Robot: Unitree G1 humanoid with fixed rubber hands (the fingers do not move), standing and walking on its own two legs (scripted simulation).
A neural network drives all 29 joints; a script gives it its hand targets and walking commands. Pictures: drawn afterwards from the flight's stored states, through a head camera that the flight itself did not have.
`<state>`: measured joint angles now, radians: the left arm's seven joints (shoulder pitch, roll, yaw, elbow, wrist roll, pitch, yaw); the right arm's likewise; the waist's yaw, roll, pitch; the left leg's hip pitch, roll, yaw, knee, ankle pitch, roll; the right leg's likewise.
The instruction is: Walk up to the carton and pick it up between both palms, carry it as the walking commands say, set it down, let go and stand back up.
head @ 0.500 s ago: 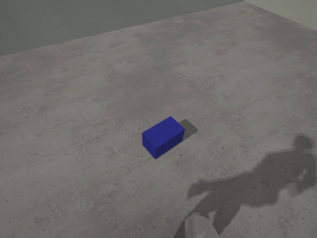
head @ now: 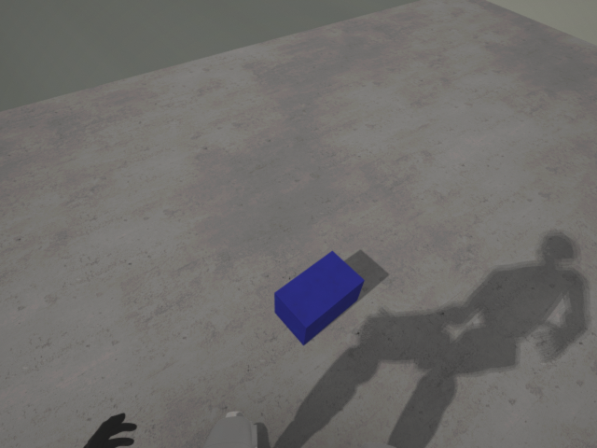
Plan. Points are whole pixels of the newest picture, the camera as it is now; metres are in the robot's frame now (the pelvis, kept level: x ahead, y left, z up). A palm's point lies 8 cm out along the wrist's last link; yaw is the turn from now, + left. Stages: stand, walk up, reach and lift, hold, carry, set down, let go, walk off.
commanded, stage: walk up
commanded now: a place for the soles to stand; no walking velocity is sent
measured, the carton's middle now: (318, 296) +0.67 -0.11 -0.67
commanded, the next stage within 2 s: none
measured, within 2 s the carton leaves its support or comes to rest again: neither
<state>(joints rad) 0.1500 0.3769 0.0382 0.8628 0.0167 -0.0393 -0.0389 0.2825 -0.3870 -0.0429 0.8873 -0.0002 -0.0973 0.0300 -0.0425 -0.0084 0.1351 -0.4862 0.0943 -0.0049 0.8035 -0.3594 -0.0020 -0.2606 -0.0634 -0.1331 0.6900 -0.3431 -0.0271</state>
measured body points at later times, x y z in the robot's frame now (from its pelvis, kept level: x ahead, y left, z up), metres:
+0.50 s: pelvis +0.15 -0.02 -0.01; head +0.16 -0.01 +0.44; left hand +0.18 +0.31 -0.13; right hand +0.21 -0.37 -0.10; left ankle +0.21 +0.09 -0.69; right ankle +0.12 -0.13 -0.71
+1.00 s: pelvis +0.19 -0.10 -0.03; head +0.23 -0.11 +0.41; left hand +0.35 +0.21 -0.13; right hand +0.25 -0.44 -0.15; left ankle +0.25 +0.07 -0.71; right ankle +0.24 -0.23 -0.71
